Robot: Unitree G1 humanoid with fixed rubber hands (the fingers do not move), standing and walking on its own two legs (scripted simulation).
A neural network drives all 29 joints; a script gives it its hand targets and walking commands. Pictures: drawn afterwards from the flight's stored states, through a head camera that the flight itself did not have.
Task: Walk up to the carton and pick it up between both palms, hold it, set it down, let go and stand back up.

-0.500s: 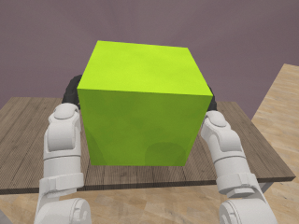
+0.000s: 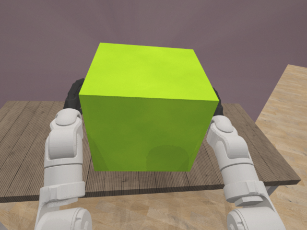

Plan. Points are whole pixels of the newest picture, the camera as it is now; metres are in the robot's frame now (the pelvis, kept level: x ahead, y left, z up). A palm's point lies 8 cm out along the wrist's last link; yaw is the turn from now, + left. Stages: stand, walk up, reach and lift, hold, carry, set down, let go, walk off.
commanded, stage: hold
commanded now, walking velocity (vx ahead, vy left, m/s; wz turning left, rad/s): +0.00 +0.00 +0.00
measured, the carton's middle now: (145, 108) +0.40 +0.01 +0.18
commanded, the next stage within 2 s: set down in 1.74 s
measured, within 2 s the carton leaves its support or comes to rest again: neither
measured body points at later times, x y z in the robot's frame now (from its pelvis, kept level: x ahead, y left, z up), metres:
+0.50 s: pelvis +0.00 +0.00 +0.00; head -0.06 +0.03 +0.45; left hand +0.37 +0.19 +0.19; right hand +0.37 -0.16 +0.19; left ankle +0.02 +0.12 -0.75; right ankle +0.01 -0.12 -0.75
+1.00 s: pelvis +0.00 +0.00 +0.00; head -0.06 +0.03 +0.44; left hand +0.36 +0.19 +0.19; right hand +0.37 -0.16 +0.19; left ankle +0.02 +0.12 -0.75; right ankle +0.01 -0.12 -0.75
